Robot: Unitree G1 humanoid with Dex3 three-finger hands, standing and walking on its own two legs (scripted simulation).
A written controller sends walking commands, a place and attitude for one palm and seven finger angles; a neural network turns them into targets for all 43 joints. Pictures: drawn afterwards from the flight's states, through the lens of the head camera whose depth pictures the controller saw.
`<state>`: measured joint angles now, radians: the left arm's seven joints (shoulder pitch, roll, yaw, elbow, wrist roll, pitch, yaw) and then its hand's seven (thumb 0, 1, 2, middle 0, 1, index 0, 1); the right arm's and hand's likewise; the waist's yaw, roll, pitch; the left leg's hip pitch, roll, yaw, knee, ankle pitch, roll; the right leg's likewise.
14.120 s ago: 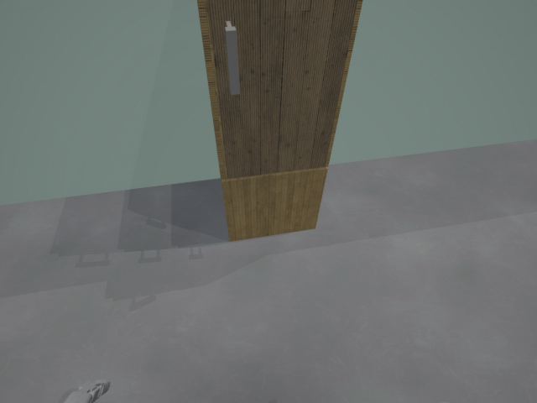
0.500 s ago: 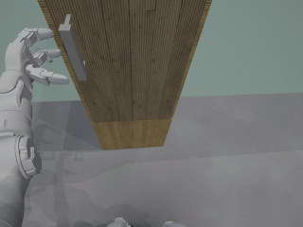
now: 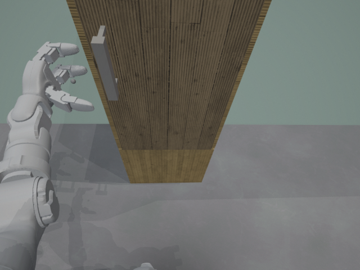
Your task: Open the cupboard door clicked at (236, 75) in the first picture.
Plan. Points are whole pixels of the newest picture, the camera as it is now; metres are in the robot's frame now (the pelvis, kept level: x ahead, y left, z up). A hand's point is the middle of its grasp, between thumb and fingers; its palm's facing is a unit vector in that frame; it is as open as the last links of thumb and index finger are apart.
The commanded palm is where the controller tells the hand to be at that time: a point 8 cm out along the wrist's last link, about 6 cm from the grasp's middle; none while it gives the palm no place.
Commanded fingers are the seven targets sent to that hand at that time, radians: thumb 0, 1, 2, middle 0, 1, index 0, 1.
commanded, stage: move the hooked fingers beside the handle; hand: left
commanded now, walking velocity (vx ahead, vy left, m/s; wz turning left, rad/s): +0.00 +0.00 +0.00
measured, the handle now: (108, 65) +0.54 +0.15 +0.13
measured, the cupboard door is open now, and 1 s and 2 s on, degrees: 0 0 0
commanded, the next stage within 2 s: slide the fingers in behind the handle in 0.30 s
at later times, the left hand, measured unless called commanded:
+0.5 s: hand (72, 83) +0.48 +0.22 +0.13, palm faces +0.02 -1.00 +0.00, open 14.0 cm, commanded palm +0.46 +0.26 +0.13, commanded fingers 0.00 -0.50 0.30 -0.30 -1.20 -0.30 -1.20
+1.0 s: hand (89, 83) +0.48 +0.18 +0.13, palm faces +0.01 -1.00 +0.02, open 14.0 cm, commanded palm +0.45 +0.23 +0.13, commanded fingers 0.00 -0.50 0.30 -0.30 -1.20 -0.30 -1.20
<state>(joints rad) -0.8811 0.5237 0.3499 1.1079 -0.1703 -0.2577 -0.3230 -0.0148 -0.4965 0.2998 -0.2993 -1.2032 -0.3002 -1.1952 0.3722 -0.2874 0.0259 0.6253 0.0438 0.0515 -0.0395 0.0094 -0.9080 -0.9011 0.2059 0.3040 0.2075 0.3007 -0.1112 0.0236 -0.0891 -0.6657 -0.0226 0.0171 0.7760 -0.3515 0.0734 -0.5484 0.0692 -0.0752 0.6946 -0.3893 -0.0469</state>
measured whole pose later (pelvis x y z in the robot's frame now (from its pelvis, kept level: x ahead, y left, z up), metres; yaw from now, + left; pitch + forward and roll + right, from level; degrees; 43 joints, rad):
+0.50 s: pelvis -0.01 +0.00 +0.00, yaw -1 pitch +14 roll -3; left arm -0.92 0.58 0.36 1.19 -0.15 -0.27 -0.31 -0.01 -0.50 0.30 -0.30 -1.20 -0.30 -1.20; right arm 0.44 -0.29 0.04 0.64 0.04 0.05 -0.05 0.01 -0.91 -0.90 0.21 0.30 0.21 0.30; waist -0.14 0.03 -0.08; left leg -0.69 -0.02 0.02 0.79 -0.34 0.07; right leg -0.58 0.07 -0.07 0.71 -0.37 -0.05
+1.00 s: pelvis -0.01 +0.00 +0.00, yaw -1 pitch +13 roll -3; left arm -0.87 0.44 0.33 1.10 -0.14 -0.26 -0.21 -0.01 -0.50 0.30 -0.30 -1.20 -0.30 -1.20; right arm 0.41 -0.27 0.03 0.62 0.03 0.03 -0.02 0.01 -0.91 -0.90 0.21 0.30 0.21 0.30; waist -0.12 0.03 -0.10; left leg -0.67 -0.02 0.04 0.79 -0.35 0.08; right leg -0.56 0.07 -0.06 0.73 -0.39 -0.04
